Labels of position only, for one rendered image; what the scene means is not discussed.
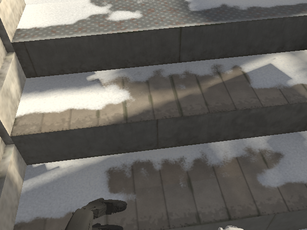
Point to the robot left hand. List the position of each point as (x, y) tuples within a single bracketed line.
[(82, 219)]

